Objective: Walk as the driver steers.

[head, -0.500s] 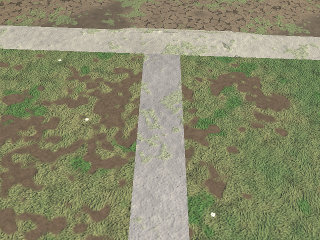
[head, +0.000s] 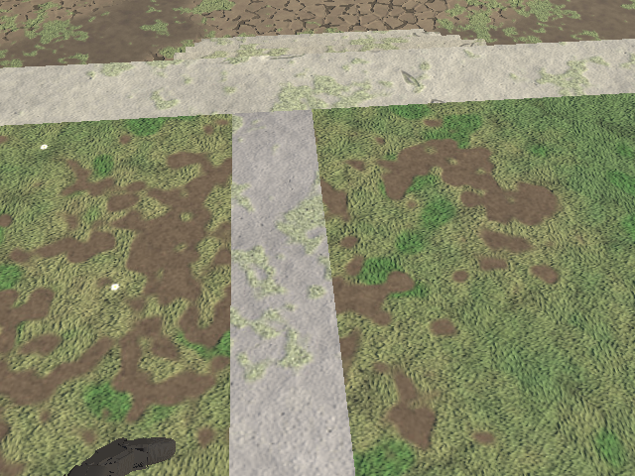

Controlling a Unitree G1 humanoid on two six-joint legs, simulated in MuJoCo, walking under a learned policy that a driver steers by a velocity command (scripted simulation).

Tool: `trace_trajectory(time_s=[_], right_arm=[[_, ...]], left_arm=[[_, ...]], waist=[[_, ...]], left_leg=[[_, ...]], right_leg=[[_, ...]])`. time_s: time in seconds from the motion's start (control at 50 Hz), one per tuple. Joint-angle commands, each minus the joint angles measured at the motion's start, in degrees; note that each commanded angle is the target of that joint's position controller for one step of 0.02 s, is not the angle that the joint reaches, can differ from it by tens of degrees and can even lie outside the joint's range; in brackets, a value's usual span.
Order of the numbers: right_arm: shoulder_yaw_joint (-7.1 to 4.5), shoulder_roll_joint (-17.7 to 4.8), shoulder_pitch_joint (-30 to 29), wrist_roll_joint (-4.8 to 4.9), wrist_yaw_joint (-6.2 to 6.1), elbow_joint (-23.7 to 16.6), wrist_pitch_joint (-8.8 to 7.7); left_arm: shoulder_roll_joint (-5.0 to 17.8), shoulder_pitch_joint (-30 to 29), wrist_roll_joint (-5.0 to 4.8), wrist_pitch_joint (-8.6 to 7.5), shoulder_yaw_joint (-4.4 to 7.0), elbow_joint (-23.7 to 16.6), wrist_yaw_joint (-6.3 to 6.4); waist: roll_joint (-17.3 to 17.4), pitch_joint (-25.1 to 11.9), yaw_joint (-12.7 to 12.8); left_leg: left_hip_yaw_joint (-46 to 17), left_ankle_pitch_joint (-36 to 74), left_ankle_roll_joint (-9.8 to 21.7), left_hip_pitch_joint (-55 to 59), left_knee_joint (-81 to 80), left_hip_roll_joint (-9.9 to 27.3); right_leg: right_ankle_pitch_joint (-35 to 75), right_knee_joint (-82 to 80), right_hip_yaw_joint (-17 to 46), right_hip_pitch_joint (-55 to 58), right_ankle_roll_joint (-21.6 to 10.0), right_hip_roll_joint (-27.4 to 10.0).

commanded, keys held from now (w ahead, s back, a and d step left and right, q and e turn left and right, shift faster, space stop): w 0.14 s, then w+e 0.46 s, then e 0.40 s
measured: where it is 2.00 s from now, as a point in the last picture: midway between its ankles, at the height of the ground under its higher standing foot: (322, 435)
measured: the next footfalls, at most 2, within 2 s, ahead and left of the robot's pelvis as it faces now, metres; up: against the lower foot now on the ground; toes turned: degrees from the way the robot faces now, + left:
right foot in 0.02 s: +0.20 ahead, -0.12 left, +0.00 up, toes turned -3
left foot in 0.56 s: +0.50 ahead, +0.10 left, +0.00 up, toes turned -10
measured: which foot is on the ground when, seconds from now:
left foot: down 0.00-0.04, up 0.06-0.54, down 0.56-1.00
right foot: up 0.00-0.00, down 0.02-0.56, up 0.58-1.00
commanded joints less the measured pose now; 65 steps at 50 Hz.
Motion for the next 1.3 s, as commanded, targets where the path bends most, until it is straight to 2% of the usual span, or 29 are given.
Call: trace_trajectory(time_s=[0.02,0.04,0.06,0.08,0.12,0.16,0.2,0.28,0.44,0.5,0.54,0.56,0.58,0.6,0.62,0.64,0.68,0.72,0.8,0.94,1.0,1.02,1.04,1.06,1.08,1.1,1.12,1.18,1.3], right_arm=[[-1.02,-7.9,-3.0,-0.63,-0.08,-3.7,0.26],[1.17,-0.2,4.2,-0.62,0.7,-4.5,-0.77],[0.95,-1.6,2.4,0.6,1.11,-3.7,-2.59],[-0.38,-6.4,-4.0,2.13,1.22,-6.0,-3.57],[-1.07,-7.4,-9.7,1.46,0.19,-7.4,-3.58],[-1.42,-5.2,-7.2,0.48,-0.34,-7.0,-1.87],[-1.54,-4.1,-7.9,0.04,-0.61,-7.7,-1.11],[-2.05,-5.5,-18.8,-0.83,-0.81,-11.9,-1.28],[-0.97,-5.1,-33.3,0.36,1.4,-16.4,-2.7],[-1.6,-7.8,-31.2,0.64,1.82,-16.7,-3.6],[-3.34,-11.3,-19.5,0.16,1.33,-13.8,-4.14],[-4.39,-15.3,-9.1,-0.74,0.88,-12.5,-4.35],[-5.35,-19.7,-4.8,-1.18,1.1,-11.2,-3.58],[-3.71,-13.3,-6.3,-1.07,1.28,-12.2,-3.52],[-2.54,-9.4,-11.1,-1.01,1.14,-13.6,-3.49],[-1.97,-8.3,-15.4,-1.37,1.18,-14.3,-3.27],[-1.45,-6.5,-18.7,-2.16,1.21,-13.9,-2.84],[-1.79,-7.1,-18.7,-2.19,0.87,-13.1,-2.77],[-2.9,-10.6,-19.8,-1.49,-0.88,-13.0,-1.67],[-3.53,-13.4,-19.4,0.46,-1.66,-13.3,0.98],[-3.77,-13.5,-19.9,1.42,-1.87,-13.8,2.1],[-3.42,-12.1,-16.1,0.31,-1.5,-13.5,2.16],[-1.92,-7.5,-14.2,-3.0,-0.68,-15.5,1.76],[-1.48,-8.4,-14.2,-2.27,0.1,-16.6,1.18],[-2.17,-11.0,-19.0,-0.1,0.43,-17.2,1.18],[-2.08,-10.6,-20.7,0.29,0.11,-17.7,1.52],[-2.21,-10.6,-20.9,-0.65,-0.65,-17.0,2.05],[-2.48,-10.5,-18.6,-0.94,-1.34,-16.7,3.52],[-0.74,-6.9,-17.8,-0.63,-1.04,-15.0,4.39]], left_arm=[[12.8,21.8,0.23,-0.34,4.73,3.2,0.72],[18.6,29.6,1.48,-0.14,5.93,4.9,0.89],[14.3,29.1,1.4,-0.1,4.37,5.1,0.74],[11.2,22.8,0.8,-0.46,3.33,4.3,0.64],[6.8,13.1,1.42,-0.96,1.82,2.3,0.28],[4.8,11.6,2.14,-1.34,1.17,2.9,-0.19],[6.1,14.0,1.79,-1.27,1.23,3.9,0.21],[9.1,19.4,1.5,-0.9,1.87,4.7,2.23],[9.8,27.2,0.18,0.43,2.51,5.7,3.51],[10.9,26.3,0.15,1.21,3.29,5.1,3.93],[9.1,24.6,0.41,1.55,2.82,3.7,3.8],[5.9,23.7,1.31,1.56,1.71,1.6,3.59],[0.1,31.1,0.12,0.49,0.24,-0.2,3.35],[6.3,30.1,-1.02,0.1,1.43,0.6,3.49],[10.0,25.0,-1.26,0.22,2.49,-0.5,3.68],[9.6,23.1,-0.74,0.7,2.74,-0.7,4.05],[7.9,23.2,0.16,2.0,3.49,-1.3,4.09],[5.5,23.2,-0.1,3.47,3.32,-2.5,3.8],[4.6,18.0,0.49,4.64,2.79,-6.6,3.04],[7.2,9.8,0.98,5.57,3.38,-11.9,0.14],[9.6,15.7,1.09,5.44,4.77,-11.4,-0.1],[14.3,20.4,1.29,5.24,6.51,-10.5,0.98],[21.0,21.1,1.85,5.61,7.72,-11.4,2.43],[19.5,20.7,2.5,5.17,6.57,-13.5,2.03],[16.5,19.2,2.31,4.73,5.78,-14.2,1.49],[14.7,15.9,1.41,4.34,5.3,-14.3,1.61],[13.4,13.5,0.84,4.49,4.89,-14.6,1.92],[12.6,10.0,2.04,5.16,4.41,-15.8,2.94],[8.2,10.2,3.43,4.78,2.23,-13.3,3.68]], waist=[[5.3,-11.6,14.8],[-9.9,-22.2,11.8],[-11.4,-25.3,12.2],[-9.3,-15.2,11.0],[-1.2,-5.7,7.0],[-3.5,-4.0,3.5],[-3.3,-2.1,2.8],[-1.7,1.1,4.8],[-3.0,2.6,8.9],[-4.8,1.3,6.6],[-4.4,-5.4,0.9],[1.7,-15.1,-3.0],[21.0,-22.4,0.8],[16.7,-20.8,0.1],[11.1,-12.6,0.0],[6.0,-8.6,2.0],[6.8,-5.1,5.2],[7.6,-4.4,6.2],[6.4,-4.3,6.1],[6.6,-4.1,4.2],[5.2,-6.4,7.6],[-1.7,-9.7,8.8],[-17.1,-12.9,5.3],[-14.0,-22.8,6.5],[-6.4,-20.1,8.3],[-3.6,-15.2,6.9],[-0.5,-12.1,5.7],[-4.1,-10.6,2.8],[-6.6,-11.0,4.3]], left_leg=[[-0.9,48.9,5.5,-17.2,29.9,9.7],[-0.4,17.3,1.3,-40.2,54.8,-0.9],[-9.9,-6.5,2.3,-47.1,64.3,-3.3],[-9.7,-3.8,3.7,-52.7,67.4,0.5],[-6.9,6.1,4.4,-48.6,61.5,6.3],[-7.2,9.6,4.6,-41.6,56.0,8.7],[-6.1,10.7,3.8,-41.6,51.6,9.0],[-6.1,22.2,0.7,-48.8,35.7,8.2],[-5.6,28.7,-0.6,-43.4,15.7,3.2],[-5.9,23.5,0.3,-36.9,12.7,2.4],[-5.1,20.0,2.9,-20.5,11.5,2.2],[-14.4,17.1,6.4,-3.9,13.0,12.2],[-40.3,7.5,14.8,14.5,6.9,25.4],[-44.7,-0.2,14.3,12.3,3.5,24.4],[-33.9,8.1,11.6,4.2,3.7,22.5],[-25.0,22.1,10.3,-4.1,3.9,20.3],[-13.4,40.6,9.2,-14.1,3.5,16.6],[-7.5,47.8,10.4,-17.6,2.1,15.5],[-0.2,49.8,11.6,-18.2,-0.1,15.8],[5.3,44.1,9.0,-13.1,5.2,16.9],[7.5,47.3,5.5,-12.8,18.8,14.8],[9.3,38.2,1.6,-19.2,30.6,10.6],[10.1,-6.6,-2.8,-39.1,49.9,2.9],[-2.5,-18.6,-3.3,-46.8,62.1,-1.8],[-6.4,-13.8,-2.4,-49.4,63.9,0.1],[-6.6,-8.8,-1.7,-50.1,61.0,1.7],[-6.9,-5.2,-1.9,-49.0,57.1,3.0],[-5.8,0.0,-2.3,-41.1,49.7,2.4],[-4.2,6.1,-3.1,-28.6,33.4,4.0]], right_leg=[[-3.4,2.2,4.1,34.5,-5.3,-2.1],[-16.3,-3.0,32.7,56.8,-15.0,-18.3],[-22.0,-13.9,48.0,56.9,-15.5,-21.1],[-21.8,-14.7,39.3,48.9,-11.7,-18.9],[-10.9,-17.5,24.0,29.7,-8.5,-14.7],[-7.5,-20.4,17.4,20.5,-7.6,-10.9],[-5.6,-22.6,15.2,17.2,-8.9,-9.7],[-4.2,-24.4,14.8,19.6,-9.1,-9.5],[-5.1,-18.8,15.1,24.5,-6.8,-9.2],[-3.7,-14.0,18.2,26.4,-5.6,-10.8],[4.9,-1.8,16.5,23.7,-3.2,-6.4],[-3.3,15.8,12.3,14.7,-1.1,-1.5],[-30.2,34.9,6.3,-6.8,2.3,6.3],[-31.4,43.6,11.7,-12.7,2.1,2.5],[-26.9,45.0,11.2,-14.5,2.0,0.7],[-22.8,43.9,9.7,-11.4,2.7,-1.7],[-20.0,39.5,9.0,-5.4,3.7,-4.2],[-18.3,36.9,6.7,-3.6,4.5,-4.1],[-8.7,23.7,4.5,-3.2,5.4,-4.1],[-5.5,8.1,0.6,2.6,2.9,-1.8],[-3.8,-1.7,-2.2,12.2,-0.6,2.4],[15.3,-4.9,3.4,23.5,-3.4,0.4],[44.0,-1.2,23.2,38.4,-11.6,-14.1],[33.6,-4.9,37.6,43.3,-20.6,-21.3],[27.7,-7.1,33.0,40.0,-18.2,-18.4],[21.2,-7.7,27.5,34.7,-14.6,-15.3],[15.0,-8.8,24.9,29.4,-11.9,-12.9],[9.2,-11.3,21.0,19.3,-10.2,-9.6],[-4.2,-13.0,14.5,13.2,-8.6,-8.0]])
